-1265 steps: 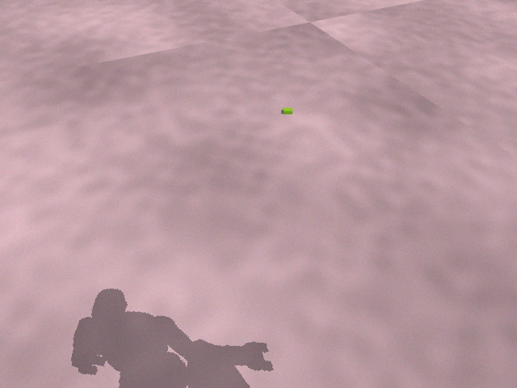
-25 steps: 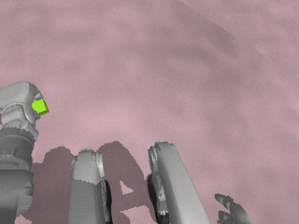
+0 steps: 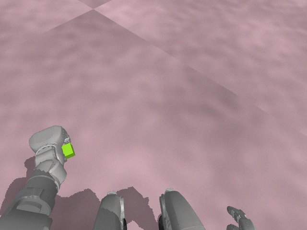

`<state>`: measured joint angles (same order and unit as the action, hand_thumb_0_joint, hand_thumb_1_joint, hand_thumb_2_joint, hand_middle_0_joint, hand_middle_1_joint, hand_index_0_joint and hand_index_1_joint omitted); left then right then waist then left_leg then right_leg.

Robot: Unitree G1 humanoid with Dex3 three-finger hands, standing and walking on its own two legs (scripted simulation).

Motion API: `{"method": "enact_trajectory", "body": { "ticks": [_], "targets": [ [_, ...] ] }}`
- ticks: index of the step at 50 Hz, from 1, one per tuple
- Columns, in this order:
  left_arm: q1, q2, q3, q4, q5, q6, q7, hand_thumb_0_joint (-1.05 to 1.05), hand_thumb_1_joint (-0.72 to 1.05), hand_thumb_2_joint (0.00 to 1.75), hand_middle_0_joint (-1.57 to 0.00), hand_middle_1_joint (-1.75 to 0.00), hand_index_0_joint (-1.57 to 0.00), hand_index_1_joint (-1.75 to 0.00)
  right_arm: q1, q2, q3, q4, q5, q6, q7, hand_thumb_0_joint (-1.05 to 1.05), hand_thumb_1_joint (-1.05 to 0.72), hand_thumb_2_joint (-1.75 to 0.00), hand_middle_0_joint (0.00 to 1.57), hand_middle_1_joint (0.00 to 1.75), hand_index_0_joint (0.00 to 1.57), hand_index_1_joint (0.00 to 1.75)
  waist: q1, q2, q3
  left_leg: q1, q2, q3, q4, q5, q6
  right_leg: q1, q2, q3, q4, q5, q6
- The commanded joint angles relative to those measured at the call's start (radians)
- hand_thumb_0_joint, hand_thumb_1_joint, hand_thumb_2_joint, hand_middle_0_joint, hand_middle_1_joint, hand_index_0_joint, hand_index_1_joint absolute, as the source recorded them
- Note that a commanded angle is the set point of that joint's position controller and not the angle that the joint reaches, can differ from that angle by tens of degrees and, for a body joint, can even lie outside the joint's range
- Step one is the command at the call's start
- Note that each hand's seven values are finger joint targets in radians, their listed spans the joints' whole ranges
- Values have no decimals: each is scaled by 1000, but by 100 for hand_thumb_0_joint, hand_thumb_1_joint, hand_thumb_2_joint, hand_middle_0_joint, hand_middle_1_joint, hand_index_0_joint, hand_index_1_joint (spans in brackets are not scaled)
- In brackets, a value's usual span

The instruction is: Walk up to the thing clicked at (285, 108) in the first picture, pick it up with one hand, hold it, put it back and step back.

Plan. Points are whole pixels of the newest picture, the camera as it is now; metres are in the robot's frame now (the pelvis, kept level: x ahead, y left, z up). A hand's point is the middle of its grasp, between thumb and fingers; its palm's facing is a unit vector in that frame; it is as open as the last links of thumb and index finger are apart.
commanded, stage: lift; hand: left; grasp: from above
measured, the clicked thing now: (62, 153) +0.38 +0.25 -0.13
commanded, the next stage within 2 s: hold in 0.54 s
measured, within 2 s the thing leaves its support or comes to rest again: neither
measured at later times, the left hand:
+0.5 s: hand (51, 127) +0.39 +0.23 +0.02, palm faces -0.39 -0.21 -0.90, open 6.6 cm
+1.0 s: hand (44, 119) +0.38 +0.23 +0.07, palm faces -0.37 -0.18 -0.91, open 6.6 cm
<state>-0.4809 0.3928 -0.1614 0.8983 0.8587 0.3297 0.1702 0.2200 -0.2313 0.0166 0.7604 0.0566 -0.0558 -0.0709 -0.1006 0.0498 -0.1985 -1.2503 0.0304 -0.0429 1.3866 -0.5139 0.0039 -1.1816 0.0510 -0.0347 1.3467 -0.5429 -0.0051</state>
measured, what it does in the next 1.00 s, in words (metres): rises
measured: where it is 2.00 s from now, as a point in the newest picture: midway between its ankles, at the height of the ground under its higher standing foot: outside the picture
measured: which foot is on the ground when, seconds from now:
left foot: down 0.00-1.00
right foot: down 0.00-1.00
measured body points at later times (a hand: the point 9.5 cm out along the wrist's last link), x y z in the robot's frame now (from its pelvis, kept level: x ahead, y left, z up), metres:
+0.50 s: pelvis +0.06 +0.00 +0.10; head +0.12 +0.00 +0.55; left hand +0.41 +0.24 +0.07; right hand +0.13 -0.26 -0.03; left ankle +0.07 +0.11 -0.60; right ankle +0.05 -0.12 -0.60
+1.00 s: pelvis +0.07 +0.00 +0.12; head +0.09 -0.01 +0.57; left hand +0.40 +0.23 +0.12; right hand +0.17 -0.26 +0.00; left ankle +0.07 +0.11 -0.60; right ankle +0.05 -0.12 -0.60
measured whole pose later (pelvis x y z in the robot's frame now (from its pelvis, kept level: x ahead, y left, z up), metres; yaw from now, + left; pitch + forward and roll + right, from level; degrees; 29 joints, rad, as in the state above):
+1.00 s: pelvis +0.07 +0.00 +0.12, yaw +0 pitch +7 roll -1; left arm -0.36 0.29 -0.23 0.83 0.87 0.35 0.15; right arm 0.26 -0.26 -0.02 0.75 0.05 -0.05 -0.01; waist -0.04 0.05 -0.09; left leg -0.47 0.01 0.02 0.68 -0.33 0.01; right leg -0.42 0.02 0.03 0.66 -0.35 0.00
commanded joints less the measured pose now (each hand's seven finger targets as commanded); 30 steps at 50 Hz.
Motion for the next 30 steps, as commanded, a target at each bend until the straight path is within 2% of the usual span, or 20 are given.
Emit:
{"method": "enact_trajectory", "body": {
  "ticks": [1, 3, 4, 5, 6, 8, 10, 11, 12, 13, 14, 16, 17, 18, 21, 22, 24, 25, 28, 30],
  "targets": [
    [-286, 150, 25, -142, 8, -5, 41, 0, 84, 21, -118, -30, -122, -26, 48, -154, -58, -64, 0, -50, -18, 0, -90, -90, 20, 30, 20, 30, -5, 64, -275, 416, -15, -12, -336, 34, 7, 220, 23, 13, -314, 72, -30],
    [-289, 161, 33, -152, 6, -12, 48, 0, 83, 21, -119, -29, -122, -26, 57, -152, -57, -68, -3, -56, -19, 0, -90, -91, 20, 30, 20, 30, 1, 56, -272, 452, -19, -1, -371, 79, 8, 289, 21, 19, -357, 113, -28],
    [-294, 144, 19, -172, 5, -18, 50, 0, 84, 19, -118, -30, -122, -26, 55, -147, -56, -69, -3, -59, -19, 0, -90, -91, 20, 30, 20, 30, -5, 65, -273, 474, -21, 11, -383, 107, 10, 317, 19, 23, -374, 139, -28],
    [-292, 164, 32, -178, 10, -22, 55, 0, 85, 17, -119, -29, -123, -25, 65, -150, -58, -66, -5, -61, -20, 0, -90, -91, 20, 30, 20, 30, -2, 48, -278, 499, -24, 20, -391, 146, 13, 355, 20, 26, -396, 176, -25],
    [-306, 138, 12, -180, 10, -27, 58, 0, 86, 17, -120, -28, -124, -24, 67, -145, -56, -63, -5, -64, -20, 0, -90, -90, 20, 30, 20, 30, -15, 50, -275, 519, -24, 23, -403, 170, 13, 368, 18, 29, -408, 203, -23],
    [-307, 176, 38, -210, 14, -34, 70, 0, 89, 16, -123, -25, -127, -22, 77, -150, -60, -61, -7, -68, -21, 0, -90, -90, 20, 30, 20, 30, -2, 43, -289, 573, -25, 28, -430, 227, 15, 432, 14, 34, -441, 261, -19],
    [-281, 149, 32, -186, 12, -34, 82, 0, 90, 15, -123, -24, -127, -20, 80, -144, -58, -61, -10, -67, -21, 0, -90, -90, 20, 30, 20, 30, 3, 29, -270, 603, -26, 25, -464, 253, 14, 472, 12, 36, -471, 291, -16],
    [-287, 163, 40, -200, 16, -34, 89, 0, 90, 14, -123, -24, -127, -19, 81, -146, -61, -61, -11, -66, -20, 0, -90, -90, 20, 30, 20, 30, 9, 37, -282, 631, -26, 30, -478, 272, 15, 493, 10, 36, -488, 309, -15],
    [-244, 153, 39, -153, 22, -29, 90, 0, 91, 12, -123, -22, -128, -18, 86, -148, -60, -60, -12, -66, -18, 0, -90, -90, 20, 30, 20, 30, 7, 22, -258, 641, -26, 27, -498, 281, 12, 505, 10, 33, -498, 311, -17],
    [-291, 162, 40, -184, 22, -32, 93, 0, 91, 11, -122, -22, -127, -17, 83, -148, -63, -60, -12, -64, -17, 0, -90, -90, 20, 30, 20, 30, 14, 40, -272, 666, -26, 31, -509, 299, 12, 524, 9, 36, -511, 331, -15],
    [-275, 164, 47, -169, 25, -30, 94, 0, 90, 12, -122, -22, -127, -18, 87, -150, -66, -57, -14, -63, -15, 0, -90, -90, 20, 30, 20, 30, 15, 47, -281, 691, -25, 31, -520, 328, 11, 541, 8, 37, -519, 352, -16],
    [-257, 128, 31, -157, 15, -24, 89, 0, 90, 12, -122, -22, -127, -17, 90, -146, -68, -57, -14, -60, -9, 0, -90, -90, 20, 30, 20, 30, 19, 30, -264, 717, -26, 28, -541, 373, 13, 574, 8, 40, -543, 396, -12],
    [-244, 150, 42, -155, 18, -21, 88, 0, 89, 12, -122, -21, -126, -16, 93, -152, -71, -60, -13, -58, -7, 0, -90, -90, 20, 30, 20, 30, 26, 20, -276, 739, -28, 30, -550, 394, 15, 596, 7, 41, -559, 419, -10],
    [-208, 114, 23, -118, 9, -15, 82, 0, 89, 12, -123, -19, -127, -15, 95, -147, -68, -57, -15, -59, -4, 0, -90, -90, 20, 30, 20, 30, 18, 1, -239, 731, -29, 29, -564, 404, 16, 608, 6, 42, -574, 430, -8],
    [-229, 124, 27, -143, -4, -15, 74, 0, 85, 13, -121, -18, -124, -15, 95, -154, -76, -71, -12, -54, 2, 0, -90, -90, 20, 30, 20, 30, 29, -10, -229, 774, -34, 40, -604, 426, 17, 667, 4, 45, -621, 462, -2],
    [-218, 102, 12, -132, -3, -15, 67, 0, 84, 13, -121, -17, -124, -15, 96, -149, -73, -68, -11, -53, 6, 0, -90, -90, 20, 30, 20, 30, 19, -15, -227, 783, -35, 40, -606, 449, 19, 675, 4, 49, -626, 488, 1],
    [-217, 128, 29, -153, 3, -23, 61, 0, 85, 14, -122, -17, -124, -15, 101, -154, -79, -71, -12, -53, 11, 0, -90, -90, 20, 30, 20, 30, 31, -1, -233, 816, -34, 38, -625, 496, 15, 700, 5, 47, -632, 520, -2],
    [-215, 105, 16, -144, 6, -25, 56, 0, 83, 14, -122, -15, -124, -14, 104, -152, -79, -71, -13, -53, 14, 0, -90, -90, 20, 30, 20, 30, 24, -3, -225, 832, -33, 38, -630, 517, 16, 698, 5, 45, -638, 531, -2],
    [-223, 114, 18, -174, 24, -35, 59, 0, 84, 12, -120, -17, -123, -14, 99, -158, -82, -85, -11, -45, 21, 0, -90, -90, 20, 30, 20, 30, 29, -6, -216, 865, -37, 45, -656, 527, 17, 723, 3, 48, -667, 546, -1],
    [-220, 95, 13, -182, 27, -32, 63, 0, 83, 14, -121, -18, -123, -15, 95, -155, -81, -85, -13, -42, 28, 0, -90, -90, 20, 30, 20, 30, 30, -3, -220, 881, -40, 45, -672, 539, 13, 754, 1, 52, -678, 565, 0]
  ]
}}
